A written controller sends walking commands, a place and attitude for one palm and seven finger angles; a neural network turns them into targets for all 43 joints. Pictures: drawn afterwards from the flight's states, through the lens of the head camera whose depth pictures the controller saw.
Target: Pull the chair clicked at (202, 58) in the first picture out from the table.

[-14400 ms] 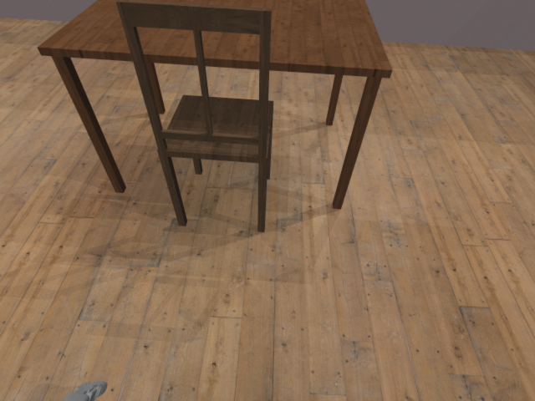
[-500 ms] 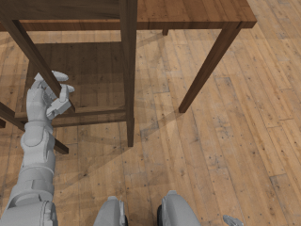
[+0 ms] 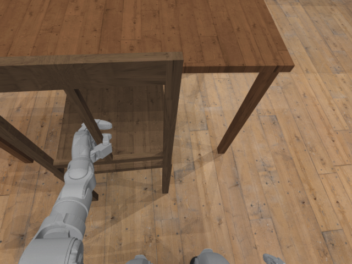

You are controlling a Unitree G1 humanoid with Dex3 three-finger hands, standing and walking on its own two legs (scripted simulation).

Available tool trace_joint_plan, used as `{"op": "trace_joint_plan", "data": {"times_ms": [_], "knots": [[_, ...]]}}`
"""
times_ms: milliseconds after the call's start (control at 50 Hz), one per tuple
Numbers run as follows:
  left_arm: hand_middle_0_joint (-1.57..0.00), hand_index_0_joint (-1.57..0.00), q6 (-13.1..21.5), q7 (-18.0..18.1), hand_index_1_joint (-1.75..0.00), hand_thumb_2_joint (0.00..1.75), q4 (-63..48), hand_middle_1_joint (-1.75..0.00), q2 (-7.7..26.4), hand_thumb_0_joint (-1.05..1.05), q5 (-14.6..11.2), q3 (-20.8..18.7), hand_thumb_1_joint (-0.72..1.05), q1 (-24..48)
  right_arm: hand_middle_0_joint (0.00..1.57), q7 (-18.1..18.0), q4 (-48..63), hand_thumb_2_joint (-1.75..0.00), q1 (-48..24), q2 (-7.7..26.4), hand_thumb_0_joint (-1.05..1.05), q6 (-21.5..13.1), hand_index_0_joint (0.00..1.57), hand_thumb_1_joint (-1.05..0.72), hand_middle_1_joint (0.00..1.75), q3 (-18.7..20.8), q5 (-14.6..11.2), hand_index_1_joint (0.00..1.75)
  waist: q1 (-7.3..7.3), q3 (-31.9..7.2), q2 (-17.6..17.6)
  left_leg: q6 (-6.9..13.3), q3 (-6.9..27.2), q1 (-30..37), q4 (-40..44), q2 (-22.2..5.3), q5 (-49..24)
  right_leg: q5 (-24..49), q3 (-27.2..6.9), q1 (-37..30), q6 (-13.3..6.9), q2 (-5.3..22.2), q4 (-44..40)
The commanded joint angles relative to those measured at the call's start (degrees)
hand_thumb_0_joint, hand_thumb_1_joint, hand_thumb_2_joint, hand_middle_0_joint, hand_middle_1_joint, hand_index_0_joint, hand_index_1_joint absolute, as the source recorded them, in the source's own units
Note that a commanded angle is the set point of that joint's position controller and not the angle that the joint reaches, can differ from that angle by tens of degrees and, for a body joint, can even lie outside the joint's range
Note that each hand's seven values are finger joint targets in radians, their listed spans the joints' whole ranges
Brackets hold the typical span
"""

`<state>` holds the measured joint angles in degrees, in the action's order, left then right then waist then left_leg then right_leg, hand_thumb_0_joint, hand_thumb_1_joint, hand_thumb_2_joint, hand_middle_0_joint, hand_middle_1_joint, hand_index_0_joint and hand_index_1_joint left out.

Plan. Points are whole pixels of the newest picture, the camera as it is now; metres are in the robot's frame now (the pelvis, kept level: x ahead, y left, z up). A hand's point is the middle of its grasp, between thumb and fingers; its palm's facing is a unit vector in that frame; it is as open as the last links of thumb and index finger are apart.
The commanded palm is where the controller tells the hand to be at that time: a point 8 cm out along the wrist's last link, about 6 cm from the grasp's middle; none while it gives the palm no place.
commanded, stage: step backward, pulling the chair out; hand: left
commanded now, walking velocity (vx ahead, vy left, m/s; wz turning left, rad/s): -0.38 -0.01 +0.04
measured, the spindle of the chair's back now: (95, 132) +0.43 +0.19 -0.03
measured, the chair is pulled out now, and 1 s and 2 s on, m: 0.05 0.24 0.28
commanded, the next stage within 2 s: none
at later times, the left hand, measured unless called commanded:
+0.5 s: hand (125, 170) +0.33 +0.11 -0.05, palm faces +0.05 -0.99 -0.16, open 4.9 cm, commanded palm +0.31 +0.17 -0.05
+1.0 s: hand (128, 221) +0.22 +0.10 -0.05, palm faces +0.06 -0.98 -0.16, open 5.0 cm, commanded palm +0.23 +0.16 -0.04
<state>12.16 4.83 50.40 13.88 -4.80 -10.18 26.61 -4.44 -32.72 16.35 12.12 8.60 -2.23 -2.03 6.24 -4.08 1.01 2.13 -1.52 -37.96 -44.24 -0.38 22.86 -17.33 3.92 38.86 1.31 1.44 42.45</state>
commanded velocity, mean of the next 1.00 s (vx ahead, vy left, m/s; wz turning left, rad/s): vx -0.38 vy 0.03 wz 0.04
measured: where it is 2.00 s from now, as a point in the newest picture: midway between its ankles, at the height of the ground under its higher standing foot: outside the picture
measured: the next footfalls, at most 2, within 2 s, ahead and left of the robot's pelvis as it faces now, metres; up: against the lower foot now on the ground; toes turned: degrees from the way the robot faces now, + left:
left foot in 1.10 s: -0.15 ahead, +0.13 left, +0.00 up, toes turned +2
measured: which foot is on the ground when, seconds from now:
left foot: down 0.00-0.88, up 0.90-1.00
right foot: down 0.00-1.00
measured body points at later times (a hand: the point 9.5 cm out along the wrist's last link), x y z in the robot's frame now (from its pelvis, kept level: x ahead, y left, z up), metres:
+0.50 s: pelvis -0.05 -0.02 +0.01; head +0.06 -0.03 +0.45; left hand +0.33 +0.17 -0.03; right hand +0.01 -0.28 -0.12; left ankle -0.04 +0.08 -0.71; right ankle -0.02 -0.14 -0.71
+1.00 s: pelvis -0.13 -0.03 +0.01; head -0.06 -0.05 +0.46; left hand +0.21 +0.15 -0.03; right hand -0.04 -0.29 -0.13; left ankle -0.13 +0.10 -0.67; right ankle -0.02 -0.14 -0.71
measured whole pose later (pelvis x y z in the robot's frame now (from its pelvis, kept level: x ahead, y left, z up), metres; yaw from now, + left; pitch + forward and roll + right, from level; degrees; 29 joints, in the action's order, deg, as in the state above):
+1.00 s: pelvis -0.13 -0.03 +0.01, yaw +2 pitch +3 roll +2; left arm 12.7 6.3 61.8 7.7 -4.5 -2.0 27.7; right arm -5.7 -44.4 12.3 14.1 -1.6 -0.9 -2.5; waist 3.1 6.1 0.2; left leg -1.5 1.2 -29.2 -52.7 3.1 29.2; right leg -6.3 1.9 28.8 -1.0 3.4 31.7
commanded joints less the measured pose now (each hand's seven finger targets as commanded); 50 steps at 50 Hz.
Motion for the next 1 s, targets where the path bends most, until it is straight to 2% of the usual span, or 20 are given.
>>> {"op": "trace_joint_plan", "data": {"times_ms": [0, 80, 120, 200, 340, 400, 440, 460, 500, 540, 580, 660, 720, 780, 800, 840, 860, 880, 920, 980], "knots": [[-0.5, -0.5, 2.1, 1.0, -1.45, 0.9, -5.2, -1.45, 10.9, 0.0, 4.3, 2.4, 0.9, 16.3, 0.2, -1.8, 1.6, -0.9, 6.0, 10.2, 0.0, -1.3, 0.2, -0.9, 0.3, 4.4, 0.5, 0.3, -1.54, -22.3, 12.0, -1.4, 8.2, 21.8, 6.6, -8.3, -50.0, 25.6, -4.1, -15.9, -1.8, 4.0, -2.1], [-0.5, -0.5, 3.7, 0.0, -1.45, 0.9, -4.4, -1.45, 8.8, 0.0, 4.5, 3.8, 0.9, 17.9, 0.2, -1.0, -0.4, -0.9, 7.0, 9.3, 0.0, -2.2, 0.2, -0.9, 0.3, 4.8, 1.8, 0.3, -1.59, -22.3, 17.6, -2.0, 10.1, 39.0, 6.2, -9.9, -75.2, 12.6, -3.3, -7.3, -1.3, 1.1, -4.2], [-0.5, -0.5, 4.1, -0.5, -1.45, 0.9, -3.6, -1.45, 7.6, 0.0, 4.3, 4.4, 0.9, 17.6, 0.2, -0.6, -0.7, -0.9, 6.5, 9.0, 0.0, -2.4, 0.2, -0.9, 0.3, 4.9, 2.0, 0.3, -1.83, -21.8, 17.0, -2.6, 10.1, 40.9, 6.2, -10.4, -74.3, 10.4, -3.1, -7.3, -1.6, 0.8, -5.9], [-0.5, -0.5, 4.6, -0.7, -1.45, 0.9, -3.4, -1.45, 7.8, 0.0, 4.0, 3.8, 0.9, 15.9, 0.2, -0.9, -0.5, -0.9, 5.2, 9.8, 0.0, -3.2, 0.2, -0.9, 0.3, 5.0, 1.2, 0.3, -2.3, -21.3, 9.5, -2.1, 9.5, 32.8, 7.8, -10.8, -62.7, 21.3, -4.6, -16.5, -2.2, 1.9, -7.8], [-0.5, -0.5, 5.3, 0.0, -1.45, 0.9, -3.3, -1.45, 9.2, 0.0, 4.0, 3.3, 0.9, 16.4, 0.2, -2.1, -2.2, -0.9, 4.7, 10.0, 0.0, -4.5, 0.2, -0.9, 0.3, 5.4, 0.5, 0.3, -2.18, -25.4, 6.2, -2.8, 6.4, 27.2, 7.6, -9.2, -50.4, 41.5, -7.4, -26.1, -3.5, 6.5, -8.0], [-0.5, -0.5, 4.7, 0.5, -1.45, 0.9, -1.7, -1.45, 10.3, 0.0, 3.7, 3.2, 0.9, 15.2, 0.2, -2.7, -2.2, -0.9, 3.9, 10.5, 0.0, -5.0, 0.2, -0.9, 0.3, 5.4, -0.3, 0.3, -2.4, -26.1, 2.3, -4.0, 4.4, 19.5, 5.7, -6.0, -30.1, 51.2, -10.3, -32.6, -5.6, 11.0, -9.8], [-0.5, -0.5, 3.7, 0.7, -1.45, 0.9, -1.2, -1.45, 10.1, 0.0, 3.5, 4.0, 0.9, 15.8, 0.2, -3.0, -2.1, -0.9, 2.1, 10.6, 0.0, -5.3, 0.2, -0.9, 0.3, 5.1, -0.6, 0.3, -2.54, -24.3, 0.0, -4.2, 4.3, 15.3, 5.1, -3.8, -13.1, 51.2, -12.3, -33.8, -6.5, 14.1, -12.0], [-0.5, -0.5, 3.1, 0.8, -1.45, 0.9, -1.0, -1.45, 9.9, 0.0, 3.4, 4.6, 0.9, 16.7, 0.2, -3.1, -2.2, -0.9, 1.6, 10.8, 0.0, -5.4, 0.2, -0.9, 0.3, 5.1, -0.8, 0.3, -2.31, -23.5, -1.3, -4.1, 4.8, 14.5, 5.6, -3.3, -9.1, 49.3, -12.2, -33.8, -6.6, 14.9, -12.8], [-0.5, -0.5, 1.9, 1.0, -1.45, 0.9, -0.9, -1.45, 9.6, 0.0, 3.1, 5.2, 0.9, 16.2, 0.2, -3.4, -2.1, -0.9, 0.7, 11.2, 0.0, -5.4, 0.2, -0.9, 0.3, 5.0, -1.1, 0.3, -2.16, -21.5, -2.6, -3.6, 4.9, 16.6, 8.1, -3.5, -11.0, 42.4, -10.3, -30.9, -5.2, 13.7, -13.6], [-0.5, -0.5, 1.9, 1.1, -1.45, 0.9, -2.5, -1.45, 7.2, 0.0, 2.7, 7.6, 0.9, 17.7, 0.2, -3.8, -2.2, -0.9, -0.2, 11.2, 0.0, -6.0, 0.2, -0.9, 0.3, 4.5, -1.1, 0.3, -1.98, -20.0, 0.1, -2.3, 5.9, 20.8, 13.5, -5.6, -22.9, 31.3, -6.6, -26.2, -2.3, 9.0, -12.7], [-0.5, -0.5, 2.3, 1.2, -1.45, 0.9, -3.7, -1.45, 6.4, 0.0, 2.4, 8.1, 0.9, 18.9, 0.2, -3.9, -2.1, -0.9, -1.5, 11.7, 0.0, -6.2, 0.2, -0.9, 0.3, 4.5, -0.9, 0.3, -2.88, -19.0, 5.5, 0.1, 10.2, 23.1, 17.4, -9.2, -30.8, 17.8, -4.3, -22.9, -0.4, 3.3, -9.0], [-0.5, -0.5, 2.6, 0.7, -1.45, 0.9, -3.3, -1.45, 3.4, 0.0, 2.0, 10.0, 0.9, 21.5, 0.2, -3.1, -2.0, -0.9, -2.5, 10.2, 0.0, -7.5, 0.2, -0.9, 0.3, 4.1, 0.0, 0.3, -3.96, -15.2, 12.9, 2.3, 12.7, 22.9, 20.3, -13.0, -26.5, -2.9, -4.1, -18.3, -1.3, 1.3, -1.7], [-0.5, -0.5, 2.8, 0.9, -1.45, 0.9, -3.3, -1.45, 4.0, 0.0, 1.8, 9.2, 0.9, 22.6, 0.2, -3.0, -2.6, -0.9, -1.9, 10.0, 0.0, -8.8, 0.2, -0.9, 0.3, 4.3, 0.1, 0.3, -4.18, -13.7, 11.4, 3.3, 13.0, 22.6, 19.4, -13.8, -23.6, -3.4, -4.8, -18.8, -1.6, 1.1, -2.4], [-0.5, -0.5, 2.9, 1.1, -1.45, 0.9, -1.3, -1.45, 6.6, 0.0, 1.8, 7.7, 0.9, 21.5, 0.2, -3.5, -3.6, -0.9, -1.3, 10.3, 0.0, -10.4, 0.2, -0.9, 0.3, 4.4, -0.6, 0.3, -3.97, -13.7, 2.7, 1.1, 8.5, 16.8, 15.2, -9.8, -16.7, 9.2, -7.5, -25.6, -1.8, 3.5, -9.5], [-0.5, -0.5, 2.9, 1.1, -1.45, 0.9, -0.6, -1.45, 6.0, 0.0, 1.8, 8.5, 0.9, 21.7, 0.2, -3.5, -3.7, -0.9, -1.7, 10.1, 0.0, -10.9, 0.2, -0.9, 0.3, 4.6, -0.9, 0.3, -3.73, -12.5, -0.5, -0.5, 6.1, 15.2, 12.9, -6.9, -9.3, 6.4, -10.4, -23.8, -3.0, 6.5, -12.6], [-0.5, -0.5, 3.2, 1.5, -1.45, 0.9, 0.5, -1.45, 6.6, 0.0, 2.1, 9.0, 0.9, 20.8, 0.2, -3.1, -3.8, -0.9, -2.2, 9.9, 0.0, -11.8, 0.2, -0.9, 0.3, 4.6, -0.8, 0.3, -4.3, -8.2, -6.6, -2.8, 4.2, 18.0, 3.0, -0.9, 8.0, -16.1, -19.3, -11.2, -6.7, 14.0, -26.0], [-0.5, -0.5, 3.0, 2.1, -1.45, 0.9, 1.5, -1.45, 7.5, 0.0, 2.2, 8.3, 0.9, 19.9, 0.2, -2.9, -5.1, -0.9, -1.1, 10.1, 0.0, -12.0, 0.2, -0.9, 0.3, 4.8, -1.1, 0.3, -4.58, -9.4, -10.2, -3.8, 2.3, 21.5, -5.2, 1.4, 6.4, -23.2, -23.0, -8.3, -8.1, 18.2, -31.8], [-0.5, -0.5, 2.8, 2.6, -1.45, 0.9, 2.6, -1.45, 8.9, 0.0, 2.4, 7.1, 0.9, 18.1, 0.2, -2.8, -5.4, -0.9, -1.2, 10.8, 0.0, -12.1, 0.2, -0.9, 0.3, 5.4, -1.0, 0.3, -5.6, -8.8, -11.3, -4.2, 3.2, 20.5, -12.7, 2.6, 6.5, -21.3, -26.0, -8.7, -9.9, 20.7, -34.3], [-0.5, -0.5, 2.3, 2.6, -1.45, 0.9, 2.2, -1.45, 6.7, 0.0, 2.9, 7.8, 0.9, 18.3, 0.2, -2.0, -6.3, -0.9, -2.4, 9.5, 0.0, -12.6, 0.2, -0.9, 0.3, 4.3, -0.4, 0.3, -5.83, -11.7, -9.9, -3.7, 7.1, 12.7, -15.8, 1.1, 8.6, -3.3, -24.0, -20.8, -11.4, 22.6, -29.1], [-0.5, -0.5, 2.5, 3.0, -1.45, 0.9, -0.1, -1.45, 7.5, 0.0, 3.1, 6.7, 0.9, 19.6, 0.2, -2.2, -7.5, -0.9, -2.9, 9.7, 0.0, -13.2, 0.2, -0.9, 0.3, 3.2, -0.4, 0.3, -4.57, -13.3, -6.4, -3.6, 7.0, 17.7, -2.1, -0.1, 7.8, 12.4, -13.3, -24.4, -7.4, 18.4, -22.4]]}}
